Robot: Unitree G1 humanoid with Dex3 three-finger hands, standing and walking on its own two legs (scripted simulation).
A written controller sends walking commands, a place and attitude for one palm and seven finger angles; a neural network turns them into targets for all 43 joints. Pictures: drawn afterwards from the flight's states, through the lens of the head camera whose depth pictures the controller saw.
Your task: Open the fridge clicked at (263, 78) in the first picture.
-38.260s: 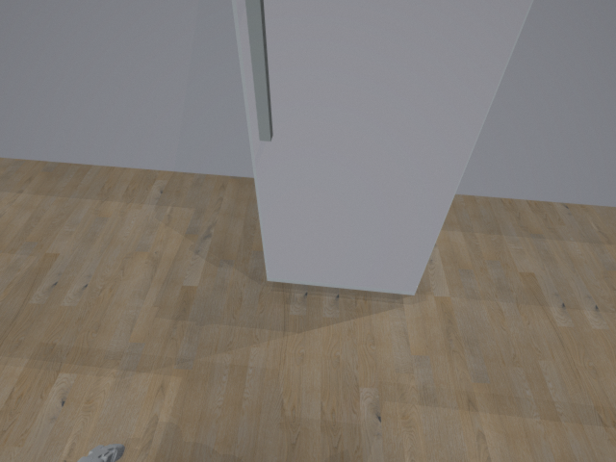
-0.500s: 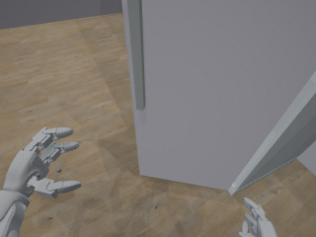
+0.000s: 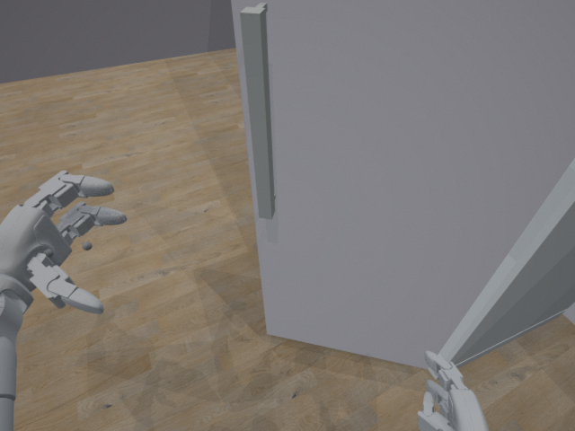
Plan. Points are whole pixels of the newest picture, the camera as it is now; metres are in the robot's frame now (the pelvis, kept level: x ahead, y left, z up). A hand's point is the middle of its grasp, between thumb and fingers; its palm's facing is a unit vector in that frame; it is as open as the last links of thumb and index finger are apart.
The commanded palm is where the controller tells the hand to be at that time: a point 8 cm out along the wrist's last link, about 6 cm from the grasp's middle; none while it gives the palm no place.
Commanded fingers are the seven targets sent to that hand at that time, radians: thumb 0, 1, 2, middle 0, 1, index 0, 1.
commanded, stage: raise the hand to about handle height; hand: left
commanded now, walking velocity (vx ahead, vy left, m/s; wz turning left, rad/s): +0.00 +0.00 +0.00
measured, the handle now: (265, 128) +0.55 +0.11 +0.16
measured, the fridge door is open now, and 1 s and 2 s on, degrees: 54 54 54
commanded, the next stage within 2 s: move the hooked fingers beside the handle in 0.60 s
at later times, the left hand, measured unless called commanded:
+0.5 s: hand (104, 222) +0.28 +0.25 +0.19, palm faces -0.04 -1.00 -0.08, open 14.0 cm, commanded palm +0.25 +0.30 +0.19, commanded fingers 0.00 -0.50 0.30 -0.30 -1.20 -0.30 -1.20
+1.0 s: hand (130, 206) +0.32 +0.24 +0.19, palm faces -0.08 -1.00 -0.06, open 14.0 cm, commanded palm +0.30 +0.29 +0.19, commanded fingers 0.00 -0.50 0.30 -0.30 -1.20 -0.30 -1.20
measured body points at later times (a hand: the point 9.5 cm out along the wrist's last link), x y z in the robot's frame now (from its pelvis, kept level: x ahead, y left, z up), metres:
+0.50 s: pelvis +0.01 -0.02 +0.00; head -0.01 -0.04 +0.45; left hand +0.28 +0.31 +0.20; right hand +0.19 -0.25 -0.06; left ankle +0.02 +0.11 -0.73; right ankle -0.01 -0.13 -0.73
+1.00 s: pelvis +0.00 -0.01 +0.00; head -0.02 -0.03 +0.45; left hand +0.32 +0.29 +0.19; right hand +0.18 -0.24 -0.07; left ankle +0.02 +0.11 -0.73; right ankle -0.01 -0.13 -0.73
